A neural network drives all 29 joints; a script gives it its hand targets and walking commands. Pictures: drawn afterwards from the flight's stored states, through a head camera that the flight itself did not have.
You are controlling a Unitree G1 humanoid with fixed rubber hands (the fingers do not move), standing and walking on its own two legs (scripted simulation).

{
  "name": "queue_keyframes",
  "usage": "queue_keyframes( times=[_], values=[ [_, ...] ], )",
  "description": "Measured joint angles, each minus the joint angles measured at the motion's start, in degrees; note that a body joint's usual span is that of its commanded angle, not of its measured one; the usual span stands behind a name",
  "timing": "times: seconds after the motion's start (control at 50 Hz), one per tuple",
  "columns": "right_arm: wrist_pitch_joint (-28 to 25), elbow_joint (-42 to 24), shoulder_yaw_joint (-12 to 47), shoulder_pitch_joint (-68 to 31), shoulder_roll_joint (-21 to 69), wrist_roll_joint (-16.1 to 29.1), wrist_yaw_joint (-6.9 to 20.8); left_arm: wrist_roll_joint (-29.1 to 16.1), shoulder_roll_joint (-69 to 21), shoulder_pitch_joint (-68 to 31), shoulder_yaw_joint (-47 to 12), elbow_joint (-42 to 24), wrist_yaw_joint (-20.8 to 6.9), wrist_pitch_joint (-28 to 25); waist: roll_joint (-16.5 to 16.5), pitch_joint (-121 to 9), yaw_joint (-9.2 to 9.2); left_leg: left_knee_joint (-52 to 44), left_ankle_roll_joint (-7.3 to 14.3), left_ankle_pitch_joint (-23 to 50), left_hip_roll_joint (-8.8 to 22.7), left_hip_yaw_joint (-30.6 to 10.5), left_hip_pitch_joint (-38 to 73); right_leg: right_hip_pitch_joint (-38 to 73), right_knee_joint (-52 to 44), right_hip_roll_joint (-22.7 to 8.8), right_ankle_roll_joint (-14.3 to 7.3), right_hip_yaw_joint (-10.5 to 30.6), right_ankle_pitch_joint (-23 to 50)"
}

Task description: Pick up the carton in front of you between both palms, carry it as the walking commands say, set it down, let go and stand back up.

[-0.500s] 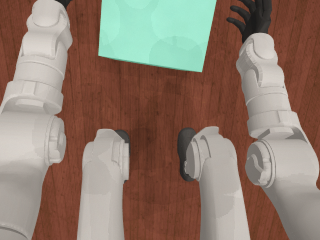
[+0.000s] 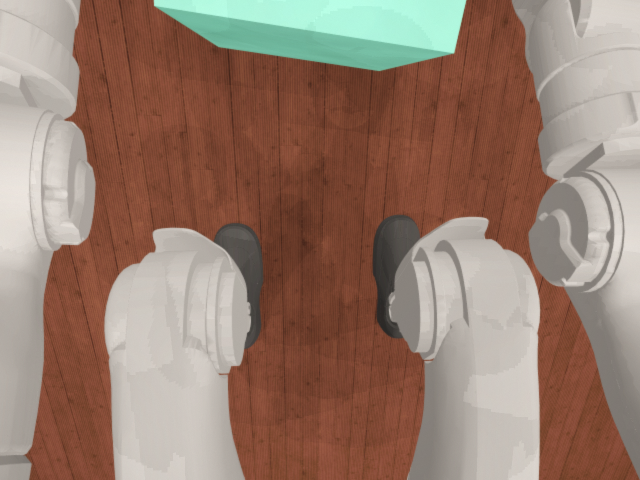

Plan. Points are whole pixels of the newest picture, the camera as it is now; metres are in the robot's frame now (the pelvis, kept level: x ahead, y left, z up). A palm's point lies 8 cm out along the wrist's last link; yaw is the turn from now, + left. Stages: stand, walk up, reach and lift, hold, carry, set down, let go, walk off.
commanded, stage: reach and lift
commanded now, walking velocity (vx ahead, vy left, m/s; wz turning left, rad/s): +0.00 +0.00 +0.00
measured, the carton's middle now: out of the picture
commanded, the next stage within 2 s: none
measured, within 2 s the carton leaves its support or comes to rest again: leaves its support in 0.52 s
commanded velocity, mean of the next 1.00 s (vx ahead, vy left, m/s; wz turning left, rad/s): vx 0.00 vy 0.00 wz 0.00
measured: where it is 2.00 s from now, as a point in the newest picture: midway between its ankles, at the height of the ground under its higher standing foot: (319, 301)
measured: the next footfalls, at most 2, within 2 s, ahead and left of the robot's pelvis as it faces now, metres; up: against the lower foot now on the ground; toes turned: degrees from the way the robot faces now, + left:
none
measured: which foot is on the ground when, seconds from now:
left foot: down 0.00-1.00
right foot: down 0.00-1.00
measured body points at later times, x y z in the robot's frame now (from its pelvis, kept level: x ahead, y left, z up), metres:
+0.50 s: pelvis +0.00 -0.01 -0.01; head +0.37 +0.01 +0.23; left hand +0.58 +0.15 -0.18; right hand +0.57 -0.16 -0.17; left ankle +0.10 +0.11 -0.34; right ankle +0.12 -0.14 -0.34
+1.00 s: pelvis -0.01 -0.01 +0.08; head +0.26 +0.01 +0.44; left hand +0.52 +0.16 +0.02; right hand +0.51 -0.14 +0.02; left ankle +0.10 +0.11 -0.34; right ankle +0.12 -0.14 -0.34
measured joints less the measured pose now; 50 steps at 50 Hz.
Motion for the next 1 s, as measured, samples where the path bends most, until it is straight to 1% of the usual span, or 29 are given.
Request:
queue_keyframes(
  times=[0.04, 0.1, 0.14, 0.18, 0.24, 0.28, 0.32, 0.38, 0.44, 0.5, 0.54, 0.6, 0.64, 0.66, 0.68, 0.72, 0.78, 0.84, 0.88, 0.94, 1.0],
  values=[
    [-0.5, 0.1, 0.0, 1.9, 1.2, -0.7, 0.1, 0.0, -1.6, 0.7, 0.0, 0.7, -0.2, -0.1, 0.1, -1.3, 0.01, 0.3, -0.1, -0.9, -0.1, -0.1, -0.1, -0.1, 0.4, -0.1, -0.1, -0.1, -0.9],
    [-1.3, -0.5, -1.2, 5.2, 3.9, -2.3, 0.1, 1.0, -4.1, 3.3, 1.6, 1.3, -0.2, -0.4, -0.1, -3.3, -0.22, 0.6, -0.5, -1.8, -0.1, -0.5, -0.5, -0.6, 0.7, -0.2, -0.4, -0.5, -1.8],
    [-1.8, -1.9, -2.2, 6.8, 5.1, -2.9, -0.3, 1.7, -4.9, 5.2, 3.4, 0.0, 1.0, -1.3, -0.3, -4.3, -0.22, 0.6, -0.8, -1.9, -0.1, -0.9, -1.0, -1.3, 0.6, -0.1, -0.7, -0.8, -1.7],
    [-2.0, -3.1, -1.8, 6.9, 4.9, -2.7, -0.7, 2.5, -5.1, 6.5, 4.4, -1.7, 1.7, -1.9, -0.6, -4.7, -0.03, 0.3, -1.1, -1.6, 0.0, -1.1, -1.6, -2.1, 0.4, 0.1, -0.9, -1.0, -1.2],
    [-2.3, -5.8, 1.0, 5.6, 4.5, -1.1, -1.2, 1.9, -5.2, 6.6, 3.4, -2.6, 2.6, -2.6, -1.0, -3.5, 0.41, 0.0, -1.4, -0.7, 0.2, -1.4, -1.4, -2.1, 0.0, 0.3, -1.2, -1.3, -0.1],
    [-2.1, -4.8, 1.0, 3.9, 5.3, -0.6, -2.7, 1.8, -5.1, 5.6, 2.7, -1.6, 3.0, -2.3, -1.2, -2.4, 0.50, -0.1, -1.5, -0.2, 0.2, -1.5, -0.8, -1.6, 0.0, 0.5, -1.4, -1.3, 0.5],
    [-1.6, -3.5, -2.0, 2.6, 6.2, -2.1, -3.3, 3.5, -5.1, 4.1, 3.1, -0.1, 2.8, -1.3, -1.3, -1.4, 0.53, -0.1, -1.6, 0.3, 0.2, -1.5, -0.3, -1.2, 0.1, 0.5, -1.5, -1.3, 1.0],
    [1.1, -4.2, -6.1, 1.6, 6.7, -6.8, -2.5, 7.8, -5.4, 3.0, 5.7, 0.1, 2.1, 1.4, -0.9, -0.9, 0.66, 0.4, -1.5, 0.7, 0.3, -1.4, -0.4, -1.2, 0.5, 0.7, -1.4, -1.2, 1.5],
    [4.7, -6.3, -7.1, 2.7, 5.4, -9.6, -0.9, 10.1, -7.0, 5.1, 7.6, -3.3, 0.9, 4.4, -0.1, -1.8, 1.14, 0.6, -1.2, 0.8, 0.1, -0.8, -0.8, -1.6, 1.0, 0.5, -1.2, -0.7, 1.3],
    [6.7, -8.1, -8.1, 4.7, 5.1, -10.3, 0.4, 10.0, -8.5, 8.7, 9.9, -6.6, 0.1, 6.1, -0.1, -4.0, 1.19, 0.5, -0.9, 0.7, 0.1, -0.2, -1.6, -2.6, 1.2, 0.5, -1.0, -0.1, 1.0],
    [7.3, -9.2, -8.6, 5.7, 5.8, -9.9, 0.7, 9.3, -8.7, 10.5, 10.7, -8.7, 0.4, 7.0, -0.8, -5.2, 0.73, 0.3, -0.8, 0.6, 0.2, 0.0, -2.1, -3.1, 1.1, 0.6, -1.0, 0.2, 1.0],
    [8.2, -12.3, -8.2, 7.2, 7.2, -7.8, -0.3, 7.9, -8.3, 12.5, 9.5, -12.1, 2.2, 8.3, -2.2, -6.6, -0.20, 0.1, -0.7, 0.6, 0.4, 0.0, -2.3, -3.4, 0.7, 0.9, -0.9, 0.2, 1.2],
    [8.8, -15.5, -7.3, 8.9, 8.0, -5.9, -2.3, 7.2, -8.6, 13.7, 8.4, -15.1, 4.4, 9.4, -3.0, -7.7, -0.49, -0.2, -0.8, 0.5, 0.5, 0.0, -2.0, -3.1, 0.3, 1.1, -0.8, 0.2, 1.2],
    [9.1, -17.4, -7.0, 9.7, 8.5, -5.3, -3.9, 7.2, -9.0, 14.2, 8.2, -16.7, 5.6, 10.2, -3.2, -7.7, -0.46, -0.4, -0.8, 0.5, 0.4, -0.1, -1.2, -2.3, 0.2, 1.1, -0.7, 0.2, 1.1],
    [9.6, -19.3, -7.4, 10.6, 9.0, -5.1, -4.5, 7.4, -9.3, 14.6, 8.5, -18.3, 5.7, 10.9, -3.3, -7.5, -0.33, -0.6, -0.9, 0.4, 0.3, -0.2, -0.1, -1.1, -0.1, 1.2, -0.7, 0.3, 0.9],
    [10.4, -22.7, -8.8, 12.9, 10.0, -5.7, -4.1, 8.7, -10.3, 15.8, 9.9, -21.1, 5.6, 12.4, -2.9, -8.1, 0.05, -1.5, -1.1, 0.3, -0.1, -0.5, 1.9, 1.1, -0.9, 1.3, -0.4, 0.3, 0.5],
    [11.6, -25.1, -12.2, 18.7, 12.7, -8.7, -2.2, 12.0, -13.6, 20.4, 12.9, -23.3, 5.0, 14.7, -1.8, -16.5, 0.78, -3.9, -1.3, 0.7, -0.6, -0.7, 1.4, 0.9, -3.1, 1.1, -0.2, 0.4, 0.4],
    [13.4, -24.2, -15.6, 23.3, 15.3, -13.6, -0.5, 16.6, -17.2, 24.3, 17.9, -21.4, 3.7, 16.4, -0.6, -25.7, 1.55, -7.5, -1.4, 1.3, -1.0, -0.5, 1.8, 1.2, -6.3, 0.5, -0.7, 0.5, 0.6],
    [14.8, -23.2, -18.3, 24.8, 16.9, -18.2, 0.7, 20.3, -19.2, 26.1, 22.1, -19.5, 2.6, 16.9, 0.2, -30.1, 1.80, -10.4, -1.3, 2.0, -1.3, -0.4, 2.7, 2.2, -9.0, 0.1, -0.9, 0.6, 1.1],
    [16.1, -22.8, -22.5, 25.6, 19.2, -25.0, 2.7, 24.9, -21.1, 28.3, 27.2, -18.5, 0.9, 17.0, 1.3, -33.5, 1.58, -15.1, -1.4, 3.7, -1.6, -0.5, 4.7, 4.2, -13.4, -0.4, -1.3, 0.6, 2.5],
    [16.4, -24.0, -24.5, 26.1, 20.5, -28.8, 4.0, 27.4, -22.5, 29.4, 29.9, -19.3, 0.0, 16.6, 1.9, -33.9, 0.60, -19.3, -1.5, 5.8, -2.0, -0.9, 6.6, 6.3, -17.5, 0.0, -1.2, 0.5, 4.4]
  ],
)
